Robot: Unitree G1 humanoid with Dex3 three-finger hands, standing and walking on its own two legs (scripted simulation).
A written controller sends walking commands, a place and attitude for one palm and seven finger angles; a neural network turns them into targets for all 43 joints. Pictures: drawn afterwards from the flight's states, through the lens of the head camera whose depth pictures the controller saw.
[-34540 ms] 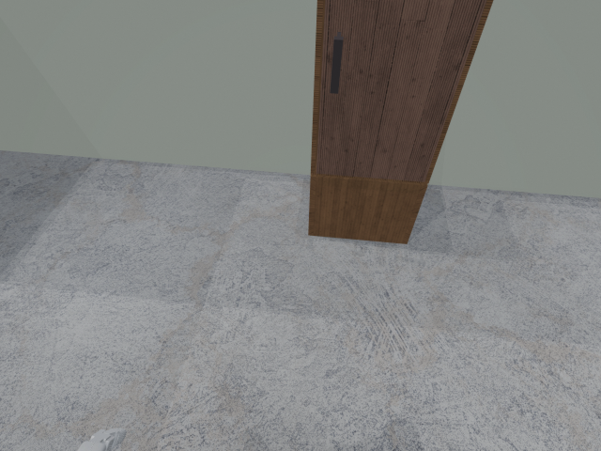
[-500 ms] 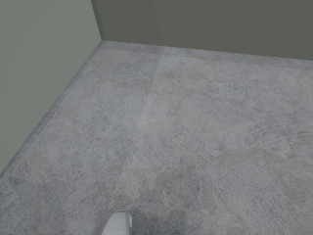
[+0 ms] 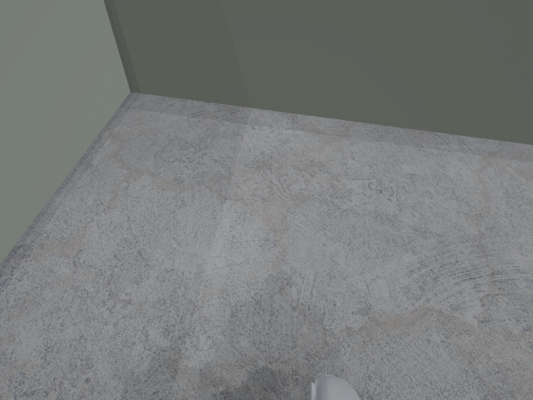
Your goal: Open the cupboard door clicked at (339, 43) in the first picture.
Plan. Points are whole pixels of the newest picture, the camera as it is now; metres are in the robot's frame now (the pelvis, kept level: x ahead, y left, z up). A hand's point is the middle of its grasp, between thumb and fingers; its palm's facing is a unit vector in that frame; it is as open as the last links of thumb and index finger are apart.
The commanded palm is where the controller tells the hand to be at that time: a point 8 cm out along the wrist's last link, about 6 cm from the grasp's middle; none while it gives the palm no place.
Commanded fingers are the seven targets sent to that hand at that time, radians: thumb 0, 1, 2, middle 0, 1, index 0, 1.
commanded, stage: walk to a spot facing it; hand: left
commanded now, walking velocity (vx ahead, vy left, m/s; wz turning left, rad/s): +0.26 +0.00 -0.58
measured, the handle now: out of the picture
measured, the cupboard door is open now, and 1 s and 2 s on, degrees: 46 46 46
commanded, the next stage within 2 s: turn to face it in 0.10 s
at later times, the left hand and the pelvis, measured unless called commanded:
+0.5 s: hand (233, 300) +0.32 +0.09 -0.16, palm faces -0.03 -0.99 -0.17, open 7.2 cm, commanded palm none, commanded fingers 0.00 0.90 0.90 -0.20 -0.30 -0.20 -0.30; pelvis +0.19 -0.06 +0.00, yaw -1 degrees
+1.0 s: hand (171, 336) +0.25 +0.20 -0.18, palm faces +0.30 -0.92 -0.27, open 7.4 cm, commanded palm none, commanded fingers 0.00 0.90 0.90 -0.20 -0.30 -0.20 -0.30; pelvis +0.24 -0.04 -0.01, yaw +16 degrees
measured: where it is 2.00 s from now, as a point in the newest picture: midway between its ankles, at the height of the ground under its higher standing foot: (290, 393)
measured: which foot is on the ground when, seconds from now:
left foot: down 0.00-0.30, up 0.32-0.78, down 0.80-1.00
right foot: up 0.00-0.28, down 0.30-0.78, up 0.80-1.00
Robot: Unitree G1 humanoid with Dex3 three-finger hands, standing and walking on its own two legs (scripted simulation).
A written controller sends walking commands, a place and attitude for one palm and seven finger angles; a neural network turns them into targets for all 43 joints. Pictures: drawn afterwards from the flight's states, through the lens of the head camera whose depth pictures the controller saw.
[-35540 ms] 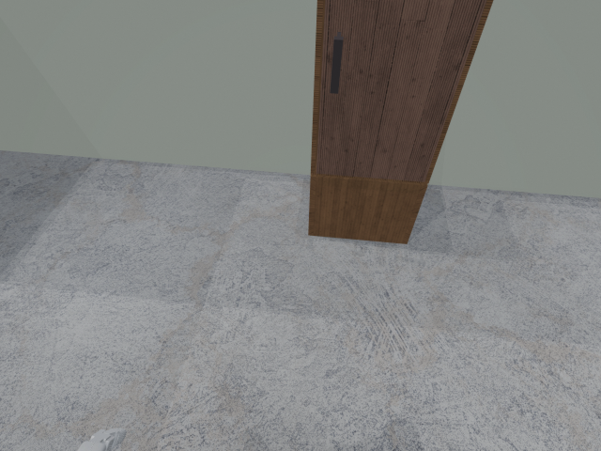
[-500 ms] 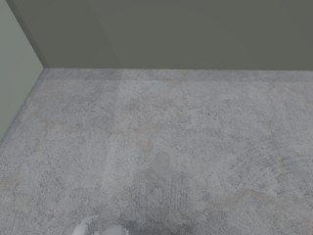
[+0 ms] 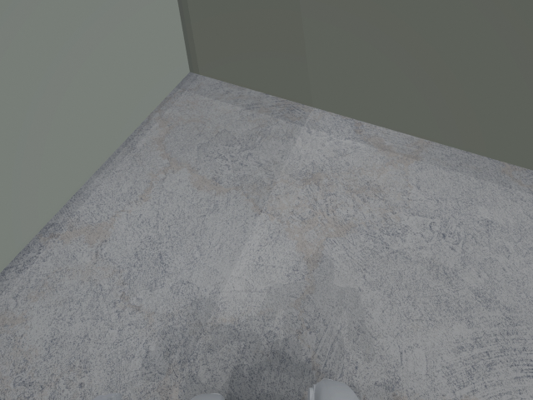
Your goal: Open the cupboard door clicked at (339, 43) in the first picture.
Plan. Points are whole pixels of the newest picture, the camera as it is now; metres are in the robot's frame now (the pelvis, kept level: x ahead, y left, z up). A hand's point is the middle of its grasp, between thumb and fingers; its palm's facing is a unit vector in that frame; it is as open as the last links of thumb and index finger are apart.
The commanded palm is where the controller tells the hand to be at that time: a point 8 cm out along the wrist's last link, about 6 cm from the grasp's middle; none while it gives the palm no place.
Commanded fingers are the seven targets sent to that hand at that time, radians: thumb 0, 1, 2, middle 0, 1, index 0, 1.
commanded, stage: turn to face it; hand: left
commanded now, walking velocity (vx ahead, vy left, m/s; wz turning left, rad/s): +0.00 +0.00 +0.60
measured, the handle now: out of the picture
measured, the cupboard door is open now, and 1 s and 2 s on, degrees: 46 46 46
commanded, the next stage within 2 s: none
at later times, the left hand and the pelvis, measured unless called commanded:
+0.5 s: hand out of the picture -0.01 +0.14 -0.17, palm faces +0.34 -0.91 -0.22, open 7.3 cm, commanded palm none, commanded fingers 0.00 0.90 0.90 -0.20 -0.30 -0.20 -0.30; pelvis +0.01 -0.06 +0.00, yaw +20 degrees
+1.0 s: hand out of the picture +0.00 +0.15 -0.15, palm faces +0.55 -0.78 -0.31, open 7.4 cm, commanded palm none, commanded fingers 0.00 0.90 0.90 -0.20 -0.30 -0.20 -0.30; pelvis +0.03 -0.09 -0.01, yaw +36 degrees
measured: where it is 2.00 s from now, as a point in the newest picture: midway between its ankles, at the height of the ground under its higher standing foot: outside the picture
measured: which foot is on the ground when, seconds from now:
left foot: down 0.00-0.16, up 0.18-0.52, down 0.54-0.96, up 0.98-1.00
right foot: up 0.00-0.14, down 0.16-0.56, up 0.58-0.94, down 0.96-1.00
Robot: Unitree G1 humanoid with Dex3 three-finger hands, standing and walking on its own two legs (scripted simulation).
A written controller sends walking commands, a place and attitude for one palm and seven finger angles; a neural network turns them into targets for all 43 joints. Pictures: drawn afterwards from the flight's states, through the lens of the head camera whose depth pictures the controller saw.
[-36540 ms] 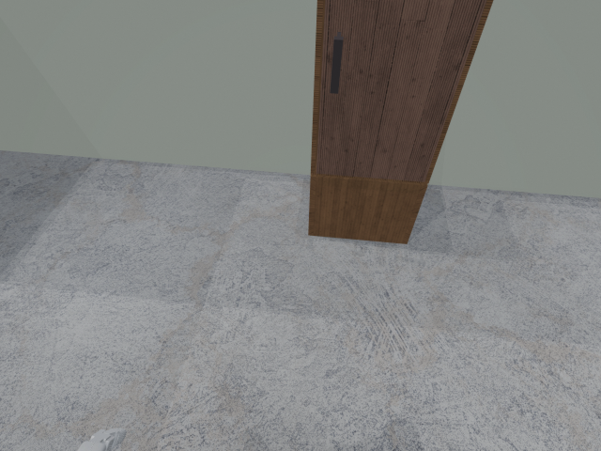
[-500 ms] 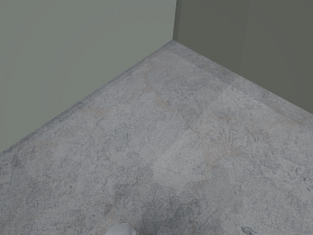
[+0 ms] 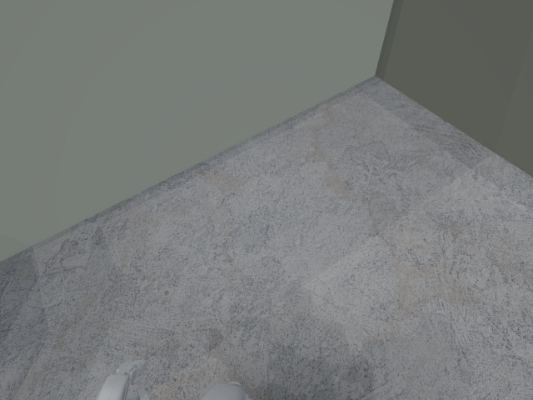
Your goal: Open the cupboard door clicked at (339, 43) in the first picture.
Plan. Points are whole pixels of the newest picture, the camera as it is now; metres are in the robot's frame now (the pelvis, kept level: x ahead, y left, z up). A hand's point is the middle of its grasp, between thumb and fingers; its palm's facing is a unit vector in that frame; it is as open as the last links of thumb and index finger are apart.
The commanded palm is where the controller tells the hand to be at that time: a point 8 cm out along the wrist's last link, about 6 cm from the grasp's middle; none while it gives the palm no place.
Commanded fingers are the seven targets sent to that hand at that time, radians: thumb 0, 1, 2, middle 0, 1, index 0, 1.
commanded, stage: turn to face it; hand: left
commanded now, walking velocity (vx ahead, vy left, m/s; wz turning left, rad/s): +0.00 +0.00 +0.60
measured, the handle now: out of the picture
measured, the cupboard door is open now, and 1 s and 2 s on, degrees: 46 46 46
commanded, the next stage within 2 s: none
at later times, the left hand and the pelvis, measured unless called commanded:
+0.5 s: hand out of the picture -0.03 +0.24 -0.18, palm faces +0.35 -0.90 -0.24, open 7.4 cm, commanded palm none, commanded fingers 0.00 0.90 0.90 -0.20 -0.30 -0.20 -0.30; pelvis +0.00 +0.02 +0.00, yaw +19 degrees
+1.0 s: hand out of the picture +0.01 +0.20 -0.13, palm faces +0.54 -0.79 -0.28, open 7.4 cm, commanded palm none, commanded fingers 0.00 0.90 0.90 -0.20 -0.30 -0.20 -0.30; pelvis +0.02 -0.03 +0.01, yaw +36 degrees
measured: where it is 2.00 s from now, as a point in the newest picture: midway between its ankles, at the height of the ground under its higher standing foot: outside the picture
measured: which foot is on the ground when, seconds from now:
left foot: up 0.00-0.38, down 0.40-0.90, up 0.92-1.00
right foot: down 0.00-0.38, up 0.40-0.88, down 0.90-1.00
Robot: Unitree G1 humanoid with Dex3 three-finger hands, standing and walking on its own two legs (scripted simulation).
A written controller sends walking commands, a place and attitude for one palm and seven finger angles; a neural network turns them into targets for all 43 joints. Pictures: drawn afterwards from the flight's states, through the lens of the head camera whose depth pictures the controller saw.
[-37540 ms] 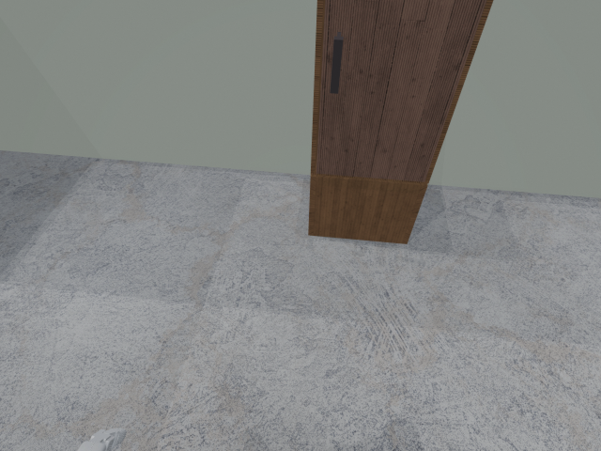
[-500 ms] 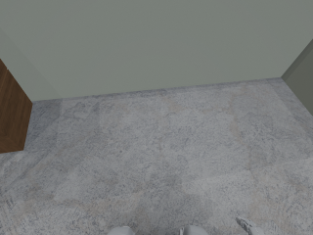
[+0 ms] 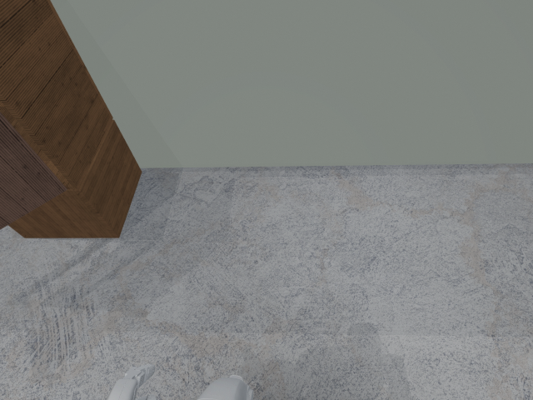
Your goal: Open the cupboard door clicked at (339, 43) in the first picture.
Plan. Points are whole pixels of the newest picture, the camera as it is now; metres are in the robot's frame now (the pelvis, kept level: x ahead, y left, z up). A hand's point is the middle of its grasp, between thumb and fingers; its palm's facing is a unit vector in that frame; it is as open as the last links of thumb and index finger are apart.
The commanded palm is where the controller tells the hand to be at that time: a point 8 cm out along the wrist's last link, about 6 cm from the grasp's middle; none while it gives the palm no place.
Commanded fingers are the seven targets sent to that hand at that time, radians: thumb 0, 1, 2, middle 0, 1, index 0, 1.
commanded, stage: turn to face it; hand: left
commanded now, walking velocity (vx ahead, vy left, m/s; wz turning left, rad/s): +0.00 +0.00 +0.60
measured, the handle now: out of the picture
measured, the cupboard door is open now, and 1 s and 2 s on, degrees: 46 46 46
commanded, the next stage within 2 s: take the last steps up to it in 1.14 s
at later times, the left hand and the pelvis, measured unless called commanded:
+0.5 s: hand out of the picture -0.03 +0.27 -0.18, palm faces +0.35 -0.91 -0.23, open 7.4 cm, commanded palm none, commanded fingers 0.00 0.90 0.90 -0.20 -0.30 -0.20 -0.30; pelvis +0.00 +0.05 +0.00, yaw +19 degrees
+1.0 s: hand out of the picture +0.04 +0.25 -0.15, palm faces +0.51 -0.81 -0.27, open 7.4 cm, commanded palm none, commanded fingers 0.00 0.90 0.90 -0.20 -0.30 -0.20 -0.30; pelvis +0.02 +0.00 +0.00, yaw +33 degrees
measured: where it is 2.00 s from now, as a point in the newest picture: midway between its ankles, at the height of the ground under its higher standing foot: outside the picture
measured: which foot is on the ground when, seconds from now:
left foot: up 0.00-0.34, down 0.36-0.96, up 0.98-1.00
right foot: down 0.00-0.36, up 0.38-0.94, down 0.96-1.00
